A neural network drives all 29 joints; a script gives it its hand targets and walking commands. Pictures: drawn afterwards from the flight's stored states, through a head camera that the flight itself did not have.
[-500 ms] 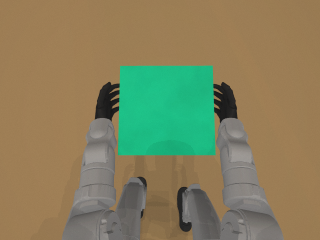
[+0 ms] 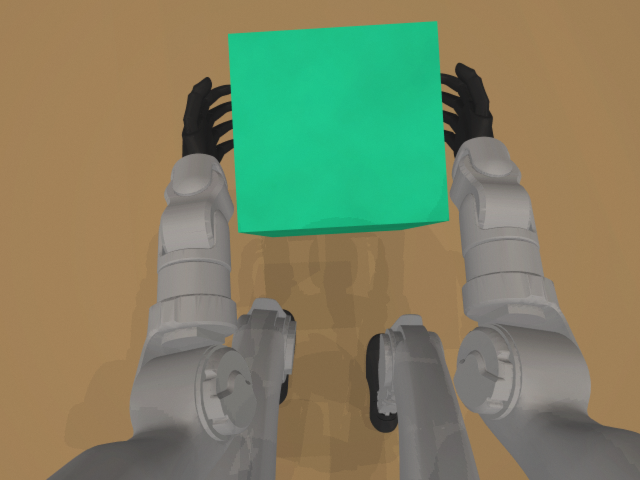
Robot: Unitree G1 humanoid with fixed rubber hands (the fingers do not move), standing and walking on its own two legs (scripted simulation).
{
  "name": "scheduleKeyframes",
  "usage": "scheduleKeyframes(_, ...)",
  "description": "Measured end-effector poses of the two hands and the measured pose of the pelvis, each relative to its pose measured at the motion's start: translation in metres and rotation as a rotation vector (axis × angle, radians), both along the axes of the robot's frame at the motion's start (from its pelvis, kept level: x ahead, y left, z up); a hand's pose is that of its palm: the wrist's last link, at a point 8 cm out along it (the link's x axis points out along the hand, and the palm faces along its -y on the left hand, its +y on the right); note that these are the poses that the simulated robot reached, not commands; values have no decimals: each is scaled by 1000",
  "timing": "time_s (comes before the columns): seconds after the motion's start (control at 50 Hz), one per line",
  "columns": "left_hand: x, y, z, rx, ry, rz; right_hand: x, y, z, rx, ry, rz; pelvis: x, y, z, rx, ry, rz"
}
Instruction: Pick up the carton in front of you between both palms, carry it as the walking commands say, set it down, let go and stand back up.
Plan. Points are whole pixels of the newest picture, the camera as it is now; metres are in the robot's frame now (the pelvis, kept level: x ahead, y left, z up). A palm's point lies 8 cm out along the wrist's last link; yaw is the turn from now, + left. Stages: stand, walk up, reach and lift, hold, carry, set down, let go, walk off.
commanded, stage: set down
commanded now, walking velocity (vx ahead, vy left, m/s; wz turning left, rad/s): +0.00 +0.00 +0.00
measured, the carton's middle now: (335, 155) +0.49 +0.04 -0.16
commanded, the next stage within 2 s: none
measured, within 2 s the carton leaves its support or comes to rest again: rests again in 1.44 s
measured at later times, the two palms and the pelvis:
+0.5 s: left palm (228, 167) +0.48 +0.19 -0.24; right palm (422, 143) +0.54 -0.10 -0.24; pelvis -0.02 -0.01 -0.10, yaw +0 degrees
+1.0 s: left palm (231, 164) +0.51 +0.21 -0.32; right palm (403, 149) +0.57 -0.09 -0.33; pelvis -0.01 -0.01 -0.16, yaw +1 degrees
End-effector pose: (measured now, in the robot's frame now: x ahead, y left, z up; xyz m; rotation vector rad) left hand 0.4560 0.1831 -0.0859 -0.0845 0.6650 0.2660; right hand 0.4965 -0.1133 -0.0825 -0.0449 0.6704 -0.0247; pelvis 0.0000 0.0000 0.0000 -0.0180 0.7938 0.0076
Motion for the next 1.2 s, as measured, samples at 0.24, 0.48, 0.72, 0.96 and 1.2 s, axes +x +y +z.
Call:
scheduleKeyframes(0.24, 12, 4, -70, 17, 26, 21, 23, 6, -71, -12, 22, 46, -11, -1, -52, 10, 36, -10)
scheduleKeyframes(0.48, 26, 11, -147, 34, 45, 42, 46, 14, -151, -25, 35, 94, -16, -7, -100, 22, 35, -19)
scheduleKeyframes(0.72, 46, 24, -207, 49, 81, 39, 65, 25, -226, -38, 65, 145, -11, -12, -141, 37, -10, -18)
scheduleKeyframes(0.96, 54, 27, -228, 35, 88, 17, 71, 27, -250, -39, 72, 155, -6, -10, -163, 40, -37, -18)
scheduleKeyframes(1.2, 50, 25, -235, 43, 111, -16, 61, 21, -260, -34, 92, 166, -15, -9, -170, 47, -82, -32)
